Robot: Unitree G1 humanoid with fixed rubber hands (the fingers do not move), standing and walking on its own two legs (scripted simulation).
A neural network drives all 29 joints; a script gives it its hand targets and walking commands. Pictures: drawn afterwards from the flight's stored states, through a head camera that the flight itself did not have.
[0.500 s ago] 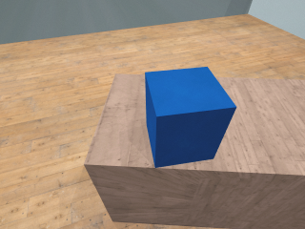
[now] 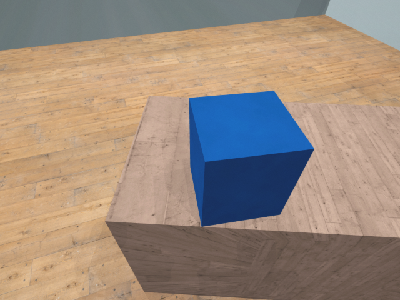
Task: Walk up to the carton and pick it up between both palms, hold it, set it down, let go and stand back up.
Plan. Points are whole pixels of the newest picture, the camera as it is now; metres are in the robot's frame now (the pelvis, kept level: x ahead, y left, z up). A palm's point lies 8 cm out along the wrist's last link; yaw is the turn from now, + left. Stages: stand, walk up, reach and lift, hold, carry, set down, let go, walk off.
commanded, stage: stand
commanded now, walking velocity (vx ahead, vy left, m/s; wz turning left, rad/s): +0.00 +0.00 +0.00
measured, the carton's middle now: (237, 159) +0.44 -0.06 +0.03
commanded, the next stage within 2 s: none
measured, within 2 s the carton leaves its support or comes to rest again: neither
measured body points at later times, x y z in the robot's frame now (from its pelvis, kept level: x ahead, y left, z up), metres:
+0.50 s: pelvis +0.00 +0.00 +0.00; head +0.01 +0.01 +0.45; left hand +0.00 +0.23 -0.16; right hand +0.01 -0.23 -0.15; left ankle -0.01 +0.09 -0.74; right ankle +0.01 -0.14 -0.74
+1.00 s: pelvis +0.01 +0.00 +0.00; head +0.02 +0.01 +0.45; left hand +0.00 +0.23 -0.16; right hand +0.00 -0.23 -0.15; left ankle -0.01 +0.09 -0.74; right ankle +0.01 -0.14 -0.74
